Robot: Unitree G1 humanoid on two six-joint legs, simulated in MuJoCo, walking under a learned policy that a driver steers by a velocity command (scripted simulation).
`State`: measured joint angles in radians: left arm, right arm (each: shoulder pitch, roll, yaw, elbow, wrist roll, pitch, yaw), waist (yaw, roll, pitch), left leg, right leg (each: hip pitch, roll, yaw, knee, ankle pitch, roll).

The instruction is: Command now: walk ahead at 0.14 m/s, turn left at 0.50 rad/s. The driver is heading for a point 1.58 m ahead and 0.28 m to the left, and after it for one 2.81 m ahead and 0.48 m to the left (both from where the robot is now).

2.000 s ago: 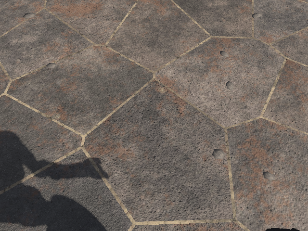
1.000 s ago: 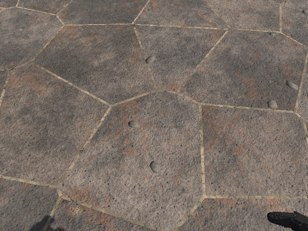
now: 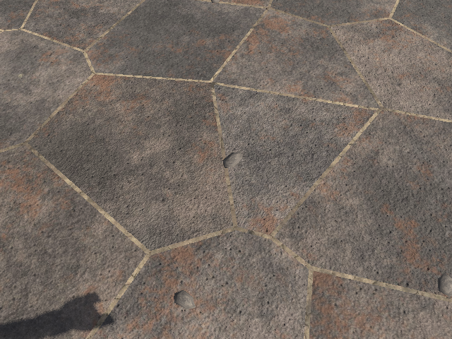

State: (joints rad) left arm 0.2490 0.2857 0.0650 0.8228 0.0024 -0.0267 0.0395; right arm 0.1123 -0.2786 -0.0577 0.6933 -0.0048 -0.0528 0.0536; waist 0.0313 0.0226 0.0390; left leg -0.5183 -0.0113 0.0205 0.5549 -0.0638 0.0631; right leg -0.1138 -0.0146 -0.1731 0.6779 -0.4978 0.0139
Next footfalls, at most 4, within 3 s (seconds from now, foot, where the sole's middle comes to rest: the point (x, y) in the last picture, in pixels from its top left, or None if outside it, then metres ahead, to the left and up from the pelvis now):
0.42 right None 0.17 -0.14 -0.76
0.78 left None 0.05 0.09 -0.76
1.90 left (160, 330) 0.46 0.22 -0.76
2.42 right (211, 219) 0.82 0.10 -0.76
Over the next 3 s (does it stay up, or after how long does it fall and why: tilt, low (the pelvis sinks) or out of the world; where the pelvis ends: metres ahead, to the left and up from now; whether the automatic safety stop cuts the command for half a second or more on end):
stays up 0.92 0.28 0.00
